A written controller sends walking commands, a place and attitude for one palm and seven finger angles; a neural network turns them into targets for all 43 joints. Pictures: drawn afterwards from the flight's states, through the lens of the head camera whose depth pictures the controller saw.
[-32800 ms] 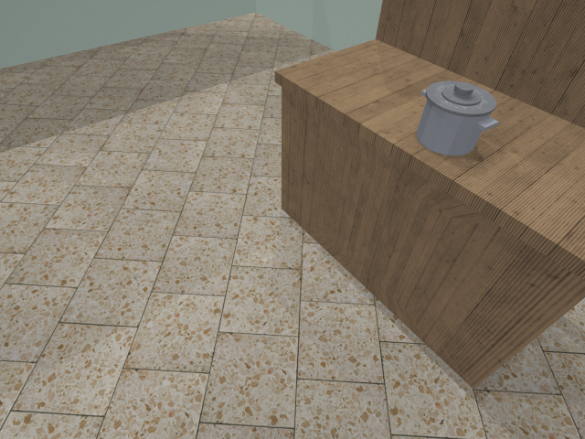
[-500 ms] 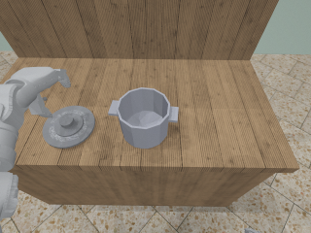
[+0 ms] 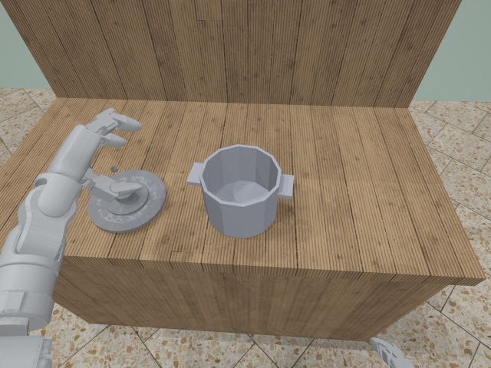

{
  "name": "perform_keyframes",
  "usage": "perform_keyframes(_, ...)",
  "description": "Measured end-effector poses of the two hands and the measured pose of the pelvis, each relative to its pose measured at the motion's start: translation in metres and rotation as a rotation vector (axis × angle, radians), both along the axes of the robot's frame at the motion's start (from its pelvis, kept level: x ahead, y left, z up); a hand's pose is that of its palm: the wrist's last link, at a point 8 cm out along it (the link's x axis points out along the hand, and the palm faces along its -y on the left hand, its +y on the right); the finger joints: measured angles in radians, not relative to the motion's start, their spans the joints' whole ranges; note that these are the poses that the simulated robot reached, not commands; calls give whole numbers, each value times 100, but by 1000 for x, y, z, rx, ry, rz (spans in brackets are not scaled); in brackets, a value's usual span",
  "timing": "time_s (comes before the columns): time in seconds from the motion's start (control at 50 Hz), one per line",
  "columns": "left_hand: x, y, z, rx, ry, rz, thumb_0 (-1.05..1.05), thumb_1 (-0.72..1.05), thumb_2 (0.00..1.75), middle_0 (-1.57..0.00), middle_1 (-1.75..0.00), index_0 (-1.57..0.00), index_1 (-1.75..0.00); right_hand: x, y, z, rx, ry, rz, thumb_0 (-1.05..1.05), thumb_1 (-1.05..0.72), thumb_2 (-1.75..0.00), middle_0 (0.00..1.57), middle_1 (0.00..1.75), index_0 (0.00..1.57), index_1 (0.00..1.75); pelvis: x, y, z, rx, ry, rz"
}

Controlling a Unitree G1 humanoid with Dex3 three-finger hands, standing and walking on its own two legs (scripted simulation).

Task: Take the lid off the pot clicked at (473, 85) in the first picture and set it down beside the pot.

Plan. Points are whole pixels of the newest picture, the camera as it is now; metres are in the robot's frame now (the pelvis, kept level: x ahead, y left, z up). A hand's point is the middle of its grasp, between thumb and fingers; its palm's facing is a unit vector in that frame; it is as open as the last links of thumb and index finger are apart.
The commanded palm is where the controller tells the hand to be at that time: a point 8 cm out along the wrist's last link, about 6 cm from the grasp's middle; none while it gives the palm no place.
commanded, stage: draw the hand back to the body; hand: left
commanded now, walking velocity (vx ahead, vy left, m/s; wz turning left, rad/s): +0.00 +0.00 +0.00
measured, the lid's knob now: (124, 192) +0.45 +0.30 -0.04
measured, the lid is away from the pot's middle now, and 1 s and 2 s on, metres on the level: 0.26 0.26 0.26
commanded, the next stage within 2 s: step back with the hand held close in 1.66 s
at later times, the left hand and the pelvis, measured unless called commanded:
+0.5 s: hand (105, 176) +0.33 +0.23 +0.16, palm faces +0.42 -0.86 -0.30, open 9.4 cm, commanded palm +0.28 +0.26 +0.17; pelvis +0.02 -0.05 +0.00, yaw +0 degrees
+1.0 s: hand (95, 239) +0.23 +0.20 +0.16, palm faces +0.45 -0.84 -0.30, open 7.5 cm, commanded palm +0.18 +0.23 +0.17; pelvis -0.02 -0.07 +0.00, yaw +0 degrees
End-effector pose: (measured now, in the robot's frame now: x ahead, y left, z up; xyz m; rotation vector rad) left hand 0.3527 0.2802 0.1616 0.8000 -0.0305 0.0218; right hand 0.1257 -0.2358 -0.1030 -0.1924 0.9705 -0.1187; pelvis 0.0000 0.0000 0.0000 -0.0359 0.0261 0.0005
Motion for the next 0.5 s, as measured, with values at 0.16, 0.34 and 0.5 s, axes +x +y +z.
perform_keyframes(0.16,-7,-6,7,-420,-276,149,0,1,70,-37,-81,-38,-81,8,-7,16,-38,-96,12,1,-90,-90,20,30,21,30,15,-15,2,-1,-38,-14)
perform_keyframes(0.34,-32,-10,3,-447,-275,226,0,17,74,-34,-71,-34,-71,21,-37,9,-37,-90,5,1,-90,-90,20,30,21,30,26,-30,1,-3,-31,-17)
perform_keyframes(0.5,-64,-16,10,-432,-306,280,0,35,78,-30,-61,-31,-61,42,-54,13,-31,-145,25,2,-90,-90,20,30,21,30,25,-47,2,2,-38,-8)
